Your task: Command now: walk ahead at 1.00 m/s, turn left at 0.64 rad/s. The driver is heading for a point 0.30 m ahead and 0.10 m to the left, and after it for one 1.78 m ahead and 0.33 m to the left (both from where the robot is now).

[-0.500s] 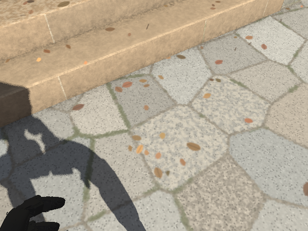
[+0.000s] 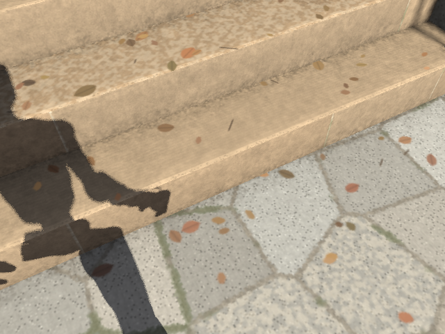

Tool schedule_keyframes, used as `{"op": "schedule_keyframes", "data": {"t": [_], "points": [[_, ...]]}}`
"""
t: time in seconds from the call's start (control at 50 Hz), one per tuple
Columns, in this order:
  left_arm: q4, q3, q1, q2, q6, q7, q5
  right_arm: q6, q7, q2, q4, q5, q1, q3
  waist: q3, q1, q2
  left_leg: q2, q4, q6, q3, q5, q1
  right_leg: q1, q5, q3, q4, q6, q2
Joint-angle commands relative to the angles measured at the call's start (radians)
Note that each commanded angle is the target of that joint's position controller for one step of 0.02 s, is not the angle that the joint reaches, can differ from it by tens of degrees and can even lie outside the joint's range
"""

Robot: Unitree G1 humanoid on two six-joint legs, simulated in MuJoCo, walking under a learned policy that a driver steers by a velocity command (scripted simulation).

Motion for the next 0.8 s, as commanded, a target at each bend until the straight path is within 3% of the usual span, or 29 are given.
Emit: {"op": "schedule_keyframes", "data": {"t": [0.02, 0.04, 0.06, 0.08, 0.1, 0.12, 0.14, 0.18, 0.22, 0.26, 0.3, 0.34, 0.38, 0.4, 0.42, 0.44, 0.46, 0.48, 0.5, 0.52, 0.54, 0.56, 0.58, 0.62, 0.7, 0.74, 0.76, 0.78, 0.8], "points": [[-0.103, 0.058, -0.168, 0.235, 0.032, 0.042, 0.036, 0.009, -0.015, -0.193, 0.081, -0.003, 0.440, -0.070, -0.206, -0.290, -0.139, -0.110, 0.024, 0.058, 0.023, -0.177, 0.581, -0.210, 1.634, -0.024, 0.615, 0.072, -0.292], [-0.117, 0.067, -0.250, 0.251, 0.048, 0.042, 0.036, 0.016, -0.029, -0.231, 0.124, -0.002, 0.633, -0.099, -0.235, -0.411, -0.081, -0.057, -0.070, 0.126, -0.075, -0.243, 0.754, -0.357, 1.365, -0.038, 1.057, 0.060, -0.231], [-0.149, 0.027, -0.319, 0.094, 0.022, 0.014, 0.052, 0.037, -0.041, -0.232, 0.145, 0.016, 0.575, -0.111, -0.134, -0.315, 0.212, 0.011, 0.019, 0.133, -0.206, -0.181, 0.895, -0.766, 0.098, 0.020, 1.454, 0.054, -0.020], [-0.249, -0.005, -0.145, 0.016, 0.001, -0.005, -0.005, 0.031, -0.043, -0.326, 0.089, -0.023, 0.434, -0.121, -0.278, -0.105, 0.354, 0.227, -0.127, 0.387, -0.787, -0.209, 1.123, -1.160, -0.174, 0.214, 1.701, 0.116, 0.017], [-0.246, -0.018, -0.169, 0.077, -0.022, -0.006, 0.009, 0.027, -0.047, -0.264, 0.040, -0.020, 0.379, -0.122, -0.288, -0.144, 0.098, 0.284, -0.320, 0.388, -0.944, -0.340, 1.080, -1.194, -0.082, 0.303, 1.606, 0.085, -0.042], [-0.247, -0.016, -0.209, 0.111, -0.032, -0.013, 0.009, 0.024, -0.057, -0.191, 0.045, -0.017, 0.342, -0.107, -0.123, -0.087, -0.074, 0.262, -0.368, 0.321, -0.855, -0.280, 0.856, -1.140, 0.003, 0.300, 1.450, 0.070, -0.094], [-0.258, -0.017, -0.241, 0.105, -0.024, -0.013, 0.024, 0.017, -0.057, -0.165, 0.052, -0.013, 0.303, -0.098, -0.037, -0.034, -0.142, 0.216, -0.359, 0.272, -0.746, -0.099, 0.683, -1.066, 0.009, 0.284, 1.325, 0.079, -0.131], [-0.260, -0.023, -0.237, 0.111, 0.035, -0.010, 0.052, -0.007, -0.056, -0.176, 0.040, 0.001, 0.277, -0.090, 0.008, 0.010, -0.157, 0.147, -0.351, 0.213, -0.575, 0.251, 0.473, -0.926, -0.002, 0.245, 1.173, 0.114, -0.167], [-0.293, -0.033, -0.281, 0.094, 0.064, -0.009, 0.046, -0.024, -0.044, -0.217, 0.040, 0.004, 0.275, -0.097, -0.001, 0.012, -0.094, 0.043, -0.334, 0.164, -0.458, 0.499, 0.351, -0.809, 0.046, 0.184, 0.959, 0.135, -0.151], [-0.326, -0.043, -0.342, 0.076, 0.071, -0.012, 0.024, -0.014, -0.049, -0.217, 0.046, 0.009, 0.297, -0.106, -0.054, -0.020, -0.018, -0.030, -0.267, 0.083, -0.394, 0.609, 0.375, -0.772, 0.184, 0.151, 0.789, 0.132, -0.112], [-0.352, -0.049, -0.414, 0.068, 0.074, -0.010, 0.012, 0.007, -0.058, -0.206, 0.054, 0.014, 0.339, -0.114, -0.107, -0.073, 0.033, -0.073, -0.214, -0.008, -0.399, 0.544, 0.431, -0.745, 0.322, 0.141, 0.647, 0.121, -0.070], [-0.372, -0.055, -0.472, 0.064, 0.072, -0.005, 0.005, 0.029, -0.066, -0.201, 0.051, 0.011, 0.352, -0.121, -0.115, -0.115, 0.063, -0.102, -0.169, -0.062, -0.431, 0.422, 0.454, -0.710, 0.391, 0.141, 0.522, 0.113, -0.027], [-0.363, -0.050, -0.440, 0.090, 0.060, 0.012, 0.008, 0.035, -0.073, -0.202, 0.028, -0.001, 0.313, -0.129, -0.121, -0.103, 0.081, -0.109, -0.078, -0.099, -0.496, 0.312, 0.453, -0.610, 0.421, 0.184, 0.394, 0.098, 0.001], [-0.341, -0.039, -0.373, 0.121, 0.051, 0.022, 0.008, 0.030, -0.077, -0.209, 0.010, -0.008, 0.272, -0.134, -0.135, -0.068, 0.089, -0.110, 0.007, -0.113, -0.523, 0.271, 0.456, -0.545, 0.445, 0.210, 0.340, 0.085, -0.001], [-0.288, -0.030, -0.233, 0.140, 0.033, 0.032, 0.010, 0.020, -0.079, -0.204, 0.000, -0.004, 0.236, -0.132, -0.175, 0.000, 0.079, -0.122, 0.143, -0.129, -0.476, 0.235, 0.480, -0.446, 0.587, 0.208, 0.248, 0.063, -0.039], [-0.246, -0.018, -0.093, 0.178, 0.016, 0.037, 0.020, 0.012, -0.082, -0.147, -0.023, 0.008, 0.254, -0.113, -0.265, 0.035, 0.007, -0.133, 0.393, -0.147, -0.403, -0.144, 0.410, -0.265, 0.873, 0.336, 0.298, 0.005, -0.235], [-0.260, -0.012, -0.073, 0.212, 0.020, 0.033, 0.033, 0.013, -0.095, -0.064, -0.031, 0.027, 0.384, -0.093, -0.367, -0.030, -0.173, -0.248, 0.662, -0.158, -0.266, -0.918, 0.262, -0.113, 1.524, 0.619, 0.426, -0.144, -0.540], [-0.249, 0.003, -0.075, 0.186, 0.035, 0.021, 0.017, 0.019, -0.096, -0.110, -0.007, -0.005, 0.524, -0.091, -0.488, -0.086, -0.191, -0.186, 0.788, -0.150, -0.280, -0.855, 0.217, -0.087, 1.481, 0.807, 0.432, -0.276, -0.614], [-0.277, 0.009, -0.189, 0.148, 0.040, 0.021, -0.002, 0.039, -0.091, -0.134, 0.037, -0.023, 0.512, -0.085, -0.465, -0.088, -0.152, -0.144, 0.857, -0.140, -0.289, -0.725, 0.181, -0.179, 1.021, 0.867, 0.346, -0.323, -0.580], [-0.290, -0.017, -0.265, 0.049, 0.048, 0.021, -0.007, 0.055, -0.083, -0.139, 0.038, -0.039, 0.384, -0.078, -0.346, -0.075, -0.037, -0.113, 0.763, -0.149, -0.285, -0.655, 0.224, -0.362, 0.727, 0.751, 0.263, -0.258, -0.463], [-0.264, -0.028, -0.275, 0.035, 0.056, 0.016, -0.003, 0.065, -0.072, -0.139, 0.003, -0.043, 0.272, -0.076, -0.251, -0.070, -0.031, -0.097, 0.652, -0.154, -0.260, -0.653, 0.238, -0.460, 0.597, 0.647, 0.224, -0.198, -0.371], [-0.232, -0.023, -0.258, 0.057, 0.065, 0.010, -0.002, 0.076, -0.064, -0.134, -0.013, -0.048, 0.233, -0.071, -0.189, -0.075, -0.046, -0.076, 0.524, -0.158, -0.216, -0.664, 0.271, -0.524, 0.611, 0.567, 0.209, -0.155, -0.303], [-0.206, -0.005, -0.238, 0.106, 0.075, 0.003, 0.002, 0.088, -0.064, -0.115, -0.025, -0.044, 0.221, -0.062, -0.153, -0.086, -0.079, -0.081, 0.396, -0.160, -0.167, -0.678, 0.313, -0.569, 0.653, 0.514, 0.207, -0.118, -0.242], [-0.175, 0.025, -0.182, 0.161, 0.092, -0.006, 0.012, 0.101, -0.081, -0.089, -0.030, -0.023, 0.210, -0.046, -0.162, -0.077, -0.132, -0.120, 0.248, -0.161, -0.136, -0.733, 0.371, -0.558, 0.686, 0.522, 0.210, -0.104, -0.202], [-0.191, 0.059, -0.214, 0.174, 0.125, -0.021, 0.009, 0.106, -0.099, -0.116, -0.036, -0.004, 0.195, -0.039, -0.152, -0.099, -0.187, -0.135, 0.010, -0.109, -0.163, -0.614, 0.501, -0.655, 0.187, 0.650, 0.107, -0.057, -0.189], [-0.205, 0.070, -0.256, 0.167, 0.139, -0.025, 0.002, 0.089, -0.110, -0.141, -0.026, -0.011, 0.252, -0.042, -0.106, -0.141, -0.205, -0.122, -0.239, -0.068, -0.150, -0.478, 0.723, -0.841, -0.005, 0.605, 0.067, 0.051, -0.110], [-0.215, 0.066, -0.243, 0.134, 0.136, -0.025, -0.008, 0.076, -0.121, -0.209, -0.025, -0.024, 0.287, -0.059, -0.109, -0.143, -0.124, 0.014, -0.360, -0.029, -0.253, -0.549, 0.859, -0.973, -0.100, 0.523, 0.155, 0.129, -0.039], [-0.249, 0.055, -0.244, 0.067, 0.131, -0.026, -0.037, 0.074, -0.135, -0.301, -0.058, -0.033, 0.184, -0.086, -0.116, -0.127, 0.248, 0.353, -0.470, 0.095, -0.619, -0.704, 0.720, -1.018, -0.156, 0.294, 0.590, 0.134, 0.082], [-0.202, 0.079, -0.169, 0.159, 0.131, -0.016, 0.005, 0.076, -0.140, -0.223, -0.102, -0.039, -0.008, -0.062, -0.012, -0.038, 0.123, 0.435, -0.482, 0.134, -0.559, -0.509, 0.512, -0.990, -0.137, 0.259, 0.827, 0.123, -0.022]]}}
